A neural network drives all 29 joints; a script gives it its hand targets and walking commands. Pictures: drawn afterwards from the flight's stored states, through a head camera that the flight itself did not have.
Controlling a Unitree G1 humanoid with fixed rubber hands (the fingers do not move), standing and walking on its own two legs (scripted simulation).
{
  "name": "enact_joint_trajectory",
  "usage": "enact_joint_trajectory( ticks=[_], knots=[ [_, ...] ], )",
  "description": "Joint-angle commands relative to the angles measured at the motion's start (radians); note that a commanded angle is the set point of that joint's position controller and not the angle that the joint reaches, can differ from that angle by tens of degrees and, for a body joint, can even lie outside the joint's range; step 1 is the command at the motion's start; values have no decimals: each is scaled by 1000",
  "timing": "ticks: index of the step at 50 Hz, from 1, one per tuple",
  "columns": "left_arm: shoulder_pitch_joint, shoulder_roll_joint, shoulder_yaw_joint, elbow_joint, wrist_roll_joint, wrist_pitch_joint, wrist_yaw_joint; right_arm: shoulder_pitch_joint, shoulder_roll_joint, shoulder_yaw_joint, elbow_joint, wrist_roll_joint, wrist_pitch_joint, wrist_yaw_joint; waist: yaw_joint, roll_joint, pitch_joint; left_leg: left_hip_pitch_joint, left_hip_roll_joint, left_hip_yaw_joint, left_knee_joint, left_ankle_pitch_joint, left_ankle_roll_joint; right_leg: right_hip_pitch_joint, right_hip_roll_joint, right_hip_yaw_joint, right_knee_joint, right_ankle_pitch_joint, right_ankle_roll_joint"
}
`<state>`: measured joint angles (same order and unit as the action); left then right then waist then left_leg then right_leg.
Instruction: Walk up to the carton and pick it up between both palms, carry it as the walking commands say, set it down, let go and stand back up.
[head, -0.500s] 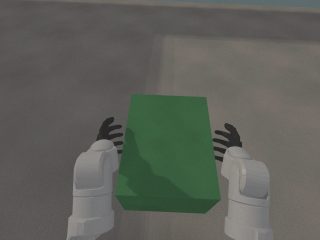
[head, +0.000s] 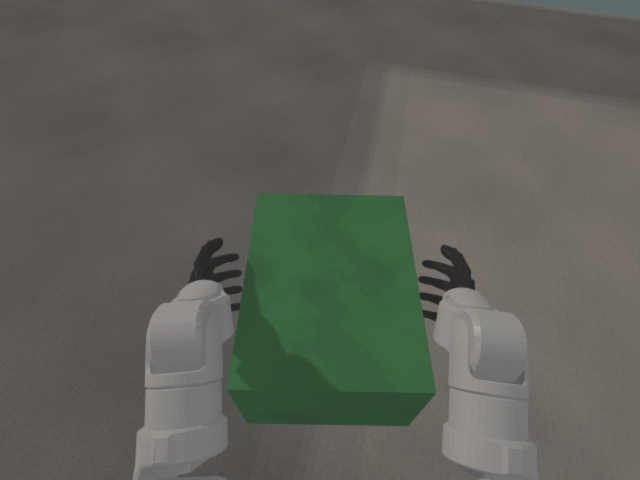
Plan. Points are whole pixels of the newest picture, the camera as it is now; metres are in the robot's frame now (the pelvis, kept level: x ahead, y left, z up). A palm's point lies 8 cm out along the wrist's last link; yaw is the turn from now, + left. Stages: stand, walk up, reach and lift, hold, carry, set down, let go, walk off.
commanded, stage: carry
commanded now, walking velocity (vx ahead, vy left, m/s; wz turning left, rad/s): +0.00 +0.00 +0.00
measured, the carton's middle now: (329, 304) +0.35 +0.00 -0.02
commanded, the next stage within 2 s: none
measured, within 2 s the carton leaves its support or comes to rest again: neither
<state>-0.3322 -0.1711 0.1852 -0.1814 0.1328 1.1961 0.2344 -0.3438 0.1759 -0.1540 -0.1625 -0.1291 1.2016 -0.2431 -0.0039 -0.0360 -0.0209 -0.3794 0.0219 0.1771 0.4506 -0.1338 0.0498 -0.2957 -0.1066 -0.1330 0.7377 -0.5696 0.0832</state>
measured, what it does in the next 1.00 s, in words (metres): steps on the spot: right foot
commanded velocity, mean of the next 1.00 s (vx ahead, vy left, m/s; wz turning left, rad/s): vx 0.00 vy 0.00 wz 0.00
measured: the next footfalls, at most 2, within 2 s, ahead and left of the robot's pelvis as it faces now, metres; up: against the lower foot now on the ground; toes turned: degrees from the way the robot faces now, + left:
right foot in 0.06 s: +0.04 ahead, -0.13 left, +0.00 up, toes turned -4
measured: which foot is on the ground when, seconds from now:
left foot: down 0.00-1.00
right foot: up 0.00-0.04, down 0.06-1.00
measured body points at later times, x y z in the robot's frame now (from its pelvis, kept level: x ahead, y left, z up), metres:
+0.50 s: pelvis +0.07 -0.01 +0.00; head +0.06 +0.00 +0.45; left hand +0.38 +0.15 +0.08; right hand +0.37 -0.16 +0.08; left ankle +0.06 +0.09 -0.74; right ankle +0.00 -0.12 -0.74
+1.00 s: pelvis +0.04 -0.01 +0.00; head +0.01 -0.01 +0.45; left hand +0.34 +0.14 +0.07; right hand +0.34 -0.16 +0.07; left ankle +0.06 +0.09 -0.74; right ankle +0.00 -0.12 -0.74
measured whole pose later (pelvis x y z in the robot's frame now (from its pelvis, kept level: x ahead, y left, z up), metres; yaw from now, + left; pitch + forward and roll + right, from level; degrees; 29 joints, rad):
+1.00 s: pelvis +0.04 -0.01 +0.00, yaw +0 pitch +3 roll -1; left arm -0.32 -0.17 0.18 0.02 0.19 1.05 0.18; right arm -0.30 0.16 -0.16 0.01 -0.19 1.06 -0.16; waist 0.01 -0.01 -0.12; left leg -0.34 0.07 0.16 0.52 -0.23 0.02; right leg -0.23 -0.06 -0.18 0.50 -0.31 0.00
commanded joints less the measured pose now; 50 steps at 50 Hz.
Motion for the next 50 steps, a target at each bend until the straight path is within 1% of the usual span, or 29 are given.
enact_joint_trajectory(
  ticks=[1, 2, 3, 4, 5, 6, 7, 9, 10, 12, 18, 27, 34, 41, 50],
  knots=[
    [-539, -1056, -746, -87, -484, 9, -419, -449, 1056, 667, -47, 467, 5, 440, 2, 206, -446, 433, 250, -196, -57, 628, 90, -25, 7, 16, -174, 101, -6],
    [-544, -1064, -752, -96, -487, 4, -415, -468, 1050, 671, -69, 471, 1, 440, 12, 180, -457, 389, 218, -142, -45, 550, 68, 63, 18, -16, -281, 243, -6],
    [-531, -1061, -753, -91, -484, 5, -412, -466, 1040, 678, -81, 472, -2, 438, 14, 162, -462, 353, 197, -117, -33, 450, 49, 135, 12, -32, -350, 362, -4],
    [-513, -1050, -747, -71, -476, 9, -411, -446, 1027, 677, -70, 465, -1, 436, 12, 148, -471, 319, 186, -116, -21, 316, 30, 190, -19, -17, -381, 445, -8],
    [-481, -1036, -735, -27, -457, 14, -413, -437, 1010, 663, -50, 452, 2, 436, 8, 94, -453, 301, 171, -110, -11, 172, 9, 168, -67, 14, -368, 509, -22],
    [-459, -1023, -717, 7, -444, 15, -415, -429, 996, 665, -26, 443, 10, 437, 1, 25, -424, 284, 151, -126, -3, 121, 1, 149, -85, 30, -327, 568, -38],
    [-444, -1025, -706, 27, -440, 19, -421, -431, 992, 669, -19, 439, 13, 438, 2, 10, -408, 272, 155, -143, 16, 148, -3, 147, -92, 35, -314, 610, -46],
    [-430, -1038, -694, 66, -443, 26, -430, -448, 998, 677, -6, 445, 17, 438, 7, 20, -376, 251, 161, -156, 56, 296, -15, 144, -94, 43, -296, 714, -50],
    [-430, -1041, -690, 82, -441, 27, -432, -454, 1001, 679, 8, 446, 18, 439, 9, 16, -369, 238, 163, -157, 71, 358, -18, 149, -90, 42, -282, 760, -51],
    [-442, -1040, -684, 98, -438, 27, -434, -462, 1008, 672, 35, 448, 20, 442, 9, 17, -366, 225, 164, -154, 85, 415, -24, 155, -86, 38, -259, 807, -52],
    [-486, -1040, -676, 113, -431, 15, -430, -484, 1013, 651, 70, 446, 11, 447, 9, 34, -364, 229, 169, -149, 93, 458, -27, 153, -82, 32, -241, 796, -56],
    [-492, -1036, -659, 113, -415, -25, -423, -488, 1000, 638, 65, 428, -32, 443, 9, 41, -397, 246, 172, -141, 89, 417, -24, 161, -78, 26, -241, 743, -62],
    [-469, -1012, -625, 155, -379, -71, -423, -468, 976, 612, 105, 391, -80, 444, 11, 42, -375, 234, 172, -142, 66, 339, -25, 141, -75, 30, -261, 668, -66],
    [-459, -988, -597, 189, -352, -115, -421, -462, 946, 588, 135, 360, -126, 441, 14, 42, -334, 205, 170, -150, 34, 215, -25, 103, -70, 38, -290, 556, -70],
    [-436, -970, -587, 199, -334, -150, -420, -444, 919, 579, 133, 333, -163, 436, 16, 42, -313, 184, 166, -157, 5, 107, -23, 68, -66, 49, -318, 464, -76]
  ],
)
